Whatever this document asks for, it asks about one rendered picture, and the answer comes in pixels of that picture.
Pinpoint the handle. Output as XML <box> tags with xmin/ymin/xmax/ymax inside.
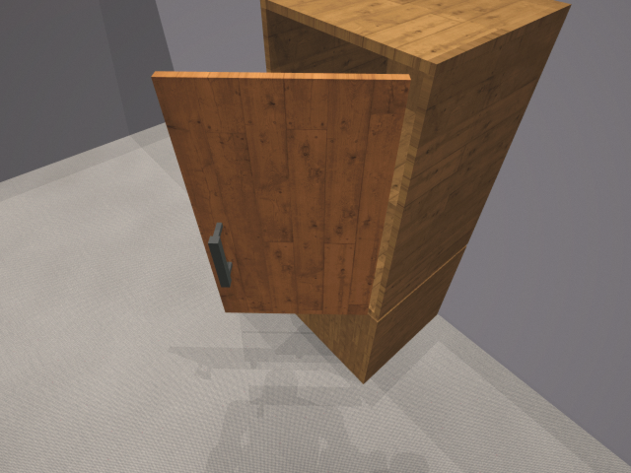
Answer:
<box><xmin>208</xmin><ymin>223</ymin><xmax>233</xmax><ymax>288</ymax></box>

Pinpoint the cupboard door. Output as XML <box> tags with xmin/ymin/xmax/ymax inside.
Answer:
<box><xmin>151</xmin><ymin>71</ymin><xmax>411</xmax><ymax>315</ymax></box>

